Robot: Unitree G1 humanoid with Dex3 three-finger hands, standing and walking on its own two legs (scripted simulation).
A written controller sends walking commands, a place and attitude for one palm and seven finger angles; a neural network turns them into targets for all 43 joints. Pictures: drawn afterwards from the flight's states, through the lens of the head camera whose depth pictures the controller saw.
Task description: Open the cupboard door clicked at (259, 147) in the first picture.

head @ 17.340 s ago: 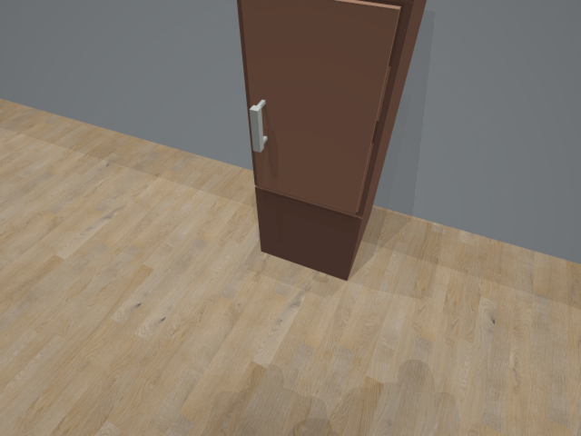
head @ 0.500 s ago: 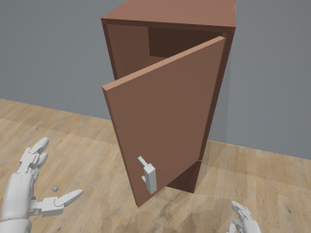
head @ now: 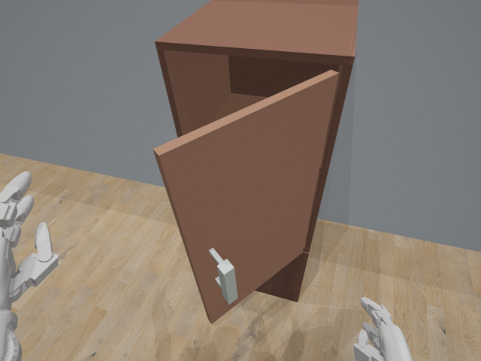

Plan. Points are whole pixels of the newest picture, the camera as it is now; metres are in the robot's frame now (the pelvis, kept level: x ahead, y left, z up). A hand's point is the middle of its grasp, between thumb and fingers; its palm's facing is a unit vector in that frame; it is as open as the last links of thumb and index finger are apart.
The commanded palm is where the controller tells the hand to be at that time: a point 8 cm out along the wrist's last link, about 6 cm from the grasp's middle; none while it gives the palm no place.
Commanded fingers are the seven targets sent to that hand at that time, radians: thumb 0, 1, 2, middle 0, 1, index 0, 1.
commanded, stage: draw the hand back to the body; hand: left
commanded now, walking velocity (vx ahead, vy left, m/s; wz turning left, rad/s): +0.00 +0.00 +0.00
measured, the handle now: (222, 275) +0.30 +0.09 -0.08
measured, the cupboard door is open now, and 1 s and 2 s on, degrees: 54 54 54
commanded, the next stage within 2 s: step back with the hand held close in 0.20 s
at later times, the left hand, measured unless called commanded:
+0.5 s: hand (43, 254) +0.19 +0.28 +0.16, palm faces +0.42 -0.78 -0.47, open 7.4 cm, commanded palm +0.13 +0.31 +0.18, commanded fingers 0.00 0.90 0.90 -0.20 -0.30 -0.20 -0.30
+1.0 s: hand (2, 321) +0.11 +0.29 +0.15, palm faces +0.42 -0.77 -0.47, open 7.4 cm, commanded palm +0.05 +0.32 +0.18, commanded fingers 0.00 0.90 0.90 -0.20 -0.30 -0.20 -0.30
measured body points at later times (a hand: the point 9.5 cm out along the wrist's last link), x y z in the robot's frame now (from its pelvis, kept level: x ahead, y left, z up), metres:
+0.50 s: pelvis -0.02 +0.01 +0.01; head -0.01 +0.00 +0.45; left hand +0.17 +0.32 +0.18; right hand +0.17 -0.22 -0.08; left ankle -0.05 +0.13 -0.74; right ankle +0.02 -0.11 -0.74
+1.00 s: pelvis -0.09 +0.02 -0.01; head -0.08 +0.03 +0.44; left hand +0.09 +0.32 +0.17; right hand +0.09 -0.22 -0.08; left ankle -0.05 +0.13 -0.74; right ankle +0.02 -0.11 -0.74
